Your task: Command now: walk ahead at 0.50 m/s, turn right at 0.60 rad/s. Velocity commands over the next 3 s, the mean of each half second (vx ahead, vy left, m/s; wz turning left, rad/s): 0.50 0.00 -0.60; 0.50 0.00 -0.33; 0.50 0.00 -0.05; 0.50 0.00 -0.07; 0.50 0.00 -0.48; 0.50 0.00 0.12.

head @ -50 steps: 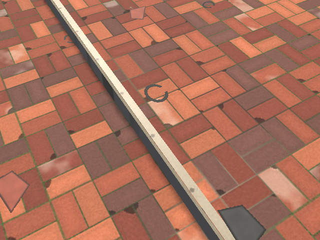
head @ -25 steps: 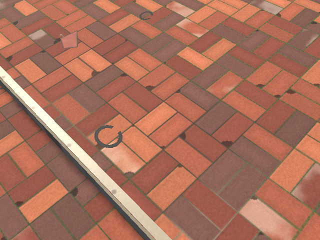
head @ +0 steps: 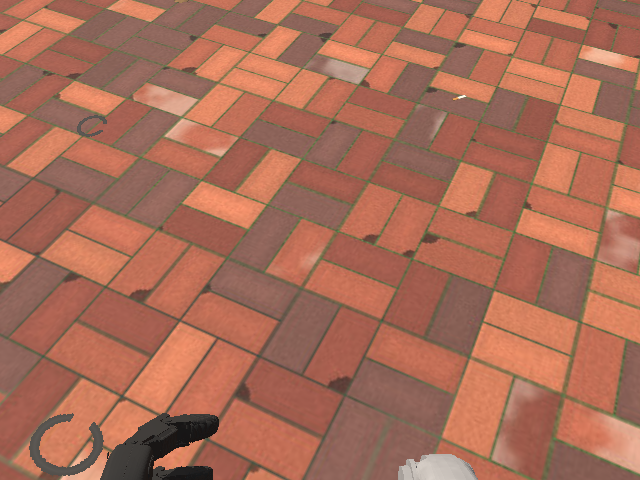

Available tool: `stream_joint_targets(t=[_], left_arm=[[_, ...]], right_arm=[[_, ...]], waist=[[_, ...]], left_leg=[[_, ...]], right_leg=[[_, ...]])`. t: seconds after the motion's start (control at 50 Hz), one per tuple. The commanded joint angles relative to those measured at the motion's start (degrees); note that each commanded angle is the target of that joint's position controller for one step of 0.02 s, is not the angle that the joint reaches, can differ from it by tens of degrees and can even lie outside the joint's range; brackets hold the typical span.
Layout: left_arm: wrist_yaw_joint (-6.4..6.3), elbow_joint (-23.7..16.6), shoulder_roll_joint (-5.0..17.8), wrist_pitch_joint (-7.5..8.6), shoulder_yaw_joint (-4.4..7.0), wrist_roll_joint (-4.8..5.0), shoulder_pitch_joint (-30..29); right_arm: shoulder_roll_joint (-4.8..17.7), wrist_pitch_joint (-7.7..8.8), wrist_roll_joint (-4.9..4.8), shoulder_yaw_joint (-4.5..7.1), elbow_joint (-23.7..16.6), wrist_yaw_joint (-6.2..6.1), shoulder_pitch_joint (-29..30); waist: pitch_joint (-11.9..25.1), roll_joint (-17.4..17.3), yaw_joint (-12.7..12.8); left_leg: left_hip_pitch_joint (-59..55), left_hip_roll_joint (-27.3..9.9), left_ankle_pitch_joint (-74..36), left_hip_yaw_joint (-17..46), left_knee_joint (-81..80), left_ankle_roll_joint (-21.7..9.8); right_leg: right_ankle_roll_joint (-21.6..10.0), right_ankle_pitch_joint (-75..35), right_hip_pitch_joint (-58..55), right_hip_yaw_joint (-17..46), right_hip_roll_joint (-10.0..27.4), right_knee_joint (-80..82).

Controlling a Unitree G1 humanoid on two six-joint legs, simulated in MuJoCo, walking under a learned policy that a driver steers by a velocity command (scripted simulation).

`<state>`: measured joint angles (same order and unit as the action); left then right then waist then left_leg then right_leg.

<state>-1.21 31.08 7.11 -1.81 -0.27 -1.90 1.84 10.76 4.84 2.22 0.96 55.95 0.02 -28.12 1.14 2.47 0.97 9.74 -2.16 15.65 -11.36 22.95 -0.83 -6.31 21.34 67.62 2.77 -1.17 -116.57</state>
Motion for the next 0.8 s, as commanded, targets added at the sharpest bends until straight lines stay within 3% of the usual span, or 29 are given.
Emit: stream_joint_targets(t=[0.02, 0.04, 0.1, 0.14, 0.16, 0.18, 0.2, 0.22, 0.24, 0.26, 0.28, 0.3, 0.32, 0.34, 0.36, 0.38, 0.4, 0.44, 0.48, 0.5, 0.54, 0.58, 0.64, 0.7, 0.72, 0.74, 0.76, 0.78, 0.8], left_arm=[[1.01, -9.07, 1.72, 0.55, -0.34, -0.27, -7.09], [1.51, -8.26, 2.21, 0.51, -0.19, -0.38, -6.39], [2.32, -8.87, -0.45, 0.54, -1.08, 0.24, -9.85], [2.14, -6.60, 0.06, 0.01, -0.52, 0.72, -4.89], [1.99, -5.32, 2.07, -0.08, 0.45, 1.15, 0.35], [1.93, -3.55, 5.63, 0.59, 1.71, 1.07, 8.27], [1.78, -3.19, 9.39, 1.63, 3.40, 0.72, 14.36], [1.52, -2.75, 18.00, 2.29, 6.17, 1.14, 13.28], [0.89, -3.15, 20.51, 1.40, 8.11, 1.57, 12.45], [1.06, -1.57, 18.38, 1.69, 7.50, 1.00, 9.97], [1.50, 1.16, 15.11, 2.61, 6.65, 0.88, 10.50], [1.27, 3.90, 12.76, 3.58, 5.98, 0.39, 11.17], [1.22, 5.67, 11.23, 4.33, 5.45, 0.23, 10.22], [1.66, 6.83, 9.99, 4.94, 5.06, 0.23, 10.11], [1.87, 7.69, 10.86, 5.58, 4.98, 0.35, 10.56], [1.68, 8.37, 10.74, 5.74, 5.07, 0.91, 10.00], [1.44, 7.78, 10.90, 6.43, 4.84, 1.13, 11.67], [0.85, 9.41, 12.70, 6.97, 5.28, 1.22, 16.70], [0.29, 9.92, 13.38, 6.75, 5.62, 1.62, 20.05], [0.00, 10.24, 13.60, 6.73, 5.59, 1.94, 22.52], [-0.11, 11.24, 14.36, 6.24, 6.06, 2.47, 26.13], [-0.40, 11.20, 15.44, 5.87, 6.37, 1.80, 27.73], [-0.60, 11.88, 15.39, 6.21, 6.04, 1.28, 27.46], [-0.39, 12.48, 16.79, 7.18, 5.88, 1.14, 24.81], [-0.08, 12.30, 17.35, 7.55, 5.94, 1.13, 22.82], [0.38, 10.97, 15.17, 7.98, 5.40, 1.24, 21.82], [0.53, 10.65, 9.51, 7.35, 4.43, 4.05, 32.07], [0.08, 12.12, 14.27, 7.01, 4.70, 1.54, 31.98], [0.26, 10.93, 13.88, 6.81, 4.85, 1.07, 25.93]], right_arm=[[7.46, 1.45, -0.43, 0.88, -3.63, -1.35, 3.13], [8.22, 1.43, -0.76, 1.22, -4.17, -1.63, 2.94], [9.07, 0.08, -1.40, 2.16, -3.56, -2.69, -2.59], [11.36, -0.88, -0.89, 3.07, -5.16, -3.07, -1.21], [13.50, -1.51, -0.51, 3.77, -5.84, -2.85, -0.75], [16.07, -1.40, -0.91, 4.59, -7.36, -1.73, 0.93], [16.39, -0.55, -1.54, 4.93, -9.64, -0.73, 1.97], [9.03, 0.30, -1.87, 3.67, -17.53, 1.61, 6.35], [9.17, 1.23, 0.07, 4.23, -19.91, 3.08, 10.01], [6.45, 1.34, -0.01, 3.81, -21.74, 2.86, 11.97], [4.66, 1.42, -0.29, 2.89, -22.16, 1.89, 13.28], [2.57, 1.01, -0.43, 2.29, -22.66, 0.68, 13.23], [1.67, -0.18, 0.00, 1.55, -23.05, -0.10, 11.64], [1.32, -1.49, 0.57, 1.21, -22.97, -0.53, 10.36], [3.09, -2.76, 0.77, 1.23, -22.78, -0.54, 9.46], [3.31, -3.62, 1.17, 1.07, -22.62, -0.32, 11.21], [5.09, -3.75, 1.29, 1.58, -22.45, -0.03, 11.84], [5.78, -3.58, 1.10, 1.44, -23.79, 0.45, 17.48], [4.92, -3.72, 0.97, 1.03, -23.64, 0.95, 22.59], [4.32, -3.67, 0.71, 0.68, -24.39, 1.34, 24.07], [3.86, -3.64, 0.43, 0.20, -25.42, 1.59, 29.67], [4.56, -3.39, 0.04, -0.02, -26.43, 1.94, 34.42], [5.87, -2.43, -0.53, 0.22, -26.45, 2.26, 35.46], [9.34, -1.78, -0.78, 2.06, -22.50, 0.93, 23.42], [10.45, -1.16, -1.04, 2.77, -20.55, 0.10, 15.19], [12.52, -0.61, -0.03, 3.52, -19.13, -0.96, 6.45], [18.10, -0.42, 1.76, 5.02, -18.50, -0.94, 2.98], [14.13, -1.17, -0.60, 4.77, -18.87, 0.02, 4.50], [10.82, -1.17, -0.95, 3.94, -19.58, 0.07, 10.58]], waist=[[-6.43, -5.85, 2.97], [-4.45, -5.63, 2.03], [-1.41, -6.23, -2.07], [3.64, -9.13, 0.05], [7.86, -12.21, 2.04], [14.41, -15.14, 4.66], [19.28, -14.87, 8.29], [19.23, 7.04, 5.92], [20.05, 6.23, 5.92], [13.30, 0.80, 2.88], [6.20, -2.91, 1.53], [-0.56, -3.68, -1.00], [-2.94, -2.87, -4.14], [-2.59, -2.05, -5.58], [-3.17, -1.39, -6.75], [-3.06, -2.41, -6.57], [-1.87, -2.08, -5.44], [-1.45, -1.96, -2.58], [1.00, -2.55, 0.55], [0.59, -0.56, 1.23], [0.26, 1.18, 3.73], [-0.27, 1.76, 5.58], [-0.76, 2.21, 5.23], [2.99, 3.07, -0.57], [6.02, 3.03, -5.37], [11.72, 1.62, -9.18], [21.31, -16.23, -4.87], [22.75, -10.68, -4.55], [11.27, -6.06, -2.52]], left_leg=[[8.30, -11.93, 2.20, 7.50, -20.47, -6.34], [4.17, -11.50, -4.27, 4.87, -21.45, -7.13], [-9.53, -12.88, -30.07, 0.01, -20.98, -8.91], [-14.59, -14.34, -71.19, -3.98, -8.87, -8.07], [-17.59, -16.18, -87.30, -3.81, 0.94, -7.60], [-17.36, -16.57, -93.09, -3.35, 13.68, -6.95], [-6.84, -16.08, -77.34, -2.90, 30.97, -4.30], [21.38, -4.24, -10.27, -0.11, 53.24, 0.99], [32.95, 2.10, -1.73, 14.09, 70.98, 1.06], [38.54, -0.42, -4.68, 16.46, 78.40, 0.52], [40.03, -1.27, -4.87, 14.27, 81.18, 0.03], [41.31, -2.19, -2.06, 13.62, 79.86, -0.40], [40.84, -2.82, 0.70, 13.76, 77.49, -0.45], [39.77, -2.60, 1.82, 14.18, 76.21, -0.93], [39.51, -2.98, 4.01, 13.65, 69.17, -0.72], [37.15, -3.44, 2.23, 13.53, 61.92, -0.36], [35.15, -3.73, -2.13, 11.98, 56.99, 0.26], [36.77, -3.51, -5.43, 9.76, 47.85, 1.55], [37.30, -2.31, -10.14, 8.86, 40.02, 1.97], [37.55, -2.17, -11.80, 9.30, 34.85, 2.03], [38.33, -0.30, -13.00, 8.72, 26.96, 2.47], [38.66, 1.11, -13.14, 8.49, 20.97, 2.30], [32.04, 2.27, -15.04, 8.34, 13.00, -0.20], [10.69, 6.77, -10.65, 7.09, 8.01, -3.73], [1.27, 4.82, -14.80, 8.32, 3.45, -5.22], [-13.24, -2.77, -12.39, 14.60, 5.27, -7.39], [-32.30, -22.41, -20.01, 42.60, 6.95, -18.71], [-26.87, -22.14, -15.59, 54.10, -0.45, -19.72], [-16.81, -19.46, -10.47, 45.88, -3.80, -18.43]], right_leg=[[1.36, -1.77, -1.85, -3.40, 2.88, 13.54], [1.06, -0.87, -4.43, -6.14, 4.18, 18.02], [-2.23, 5.99, -12.15, -11.99, 5.19, 35.68], [-3.82, 13.76, -23.93, -16.85, -0.57, 45.38], [-4.71, 14.61, -29.60, -16.93, -3.56, 49.24], [-5.92, 14.07, -40.68, -14.54, -7.24, 56.16], [-8.14, 12.58, -55.01, -0.64, -4.05, 65.45], [-12.29, 18.82, -66.60, 37.30, 11.22, 87.75], [-13.91, 12.91, -67.72, 57.58, 15.35, 99.88], [-13.77, 8.93, -63.56, 49.84, 17.15, 98.14], [-13.09, 3.16, -55.66, 43.40, 15.44, 95.46], [-10.88, -5.06, -49.11, 34.46, 12.26, 92.78], [-9.24, -10.95, -44.41, 26.13, 8.93, 91.15], [-7.49, -13.94, -42.80, 20.62, 6.85, 91.05], [-7.54, -14.70, -42.57, 17.26, 5.16, 92.67], [-6.40, -13.03, -41.47, 13.54, 2.39, 94.44], [-6.27, -22.67, -43.33, 13.82, 3.03, 96.17], [-5.83, -34.36, -49.69, 13.80, 3.73, 99.46], [-3.88, -35.84, -57.70, 12.85, 2.71, 101.09], [-3.83, -42.84, -60.63, 13.07, 3.59, 99.81], [-3.79, -44.43, -66.69, 13.94, 4.03, 99.77], [-4.45, -42.83, -71.23, 16.46, 5.24, 100.01], [-3.76, -47.81, -73.76, 16.36, 7.00, 99.40], [-0.37, -68.46, -70.85, 14.86, 6.52, 89.34], [0.49, -67.33, -69.03, 13.30, 5.15, 79.87], [0.47, -51.27, -60.16, 12.64, 3.03, 67.18], [4.54, -3.21, -40.86, 6.18, -7.01, 42.01], [3.66, 5.73, -38.01, 6.31, -6.82, 35.54], [3.82, 0.23, -35.31, 6.94, -4.41, 36.11]])
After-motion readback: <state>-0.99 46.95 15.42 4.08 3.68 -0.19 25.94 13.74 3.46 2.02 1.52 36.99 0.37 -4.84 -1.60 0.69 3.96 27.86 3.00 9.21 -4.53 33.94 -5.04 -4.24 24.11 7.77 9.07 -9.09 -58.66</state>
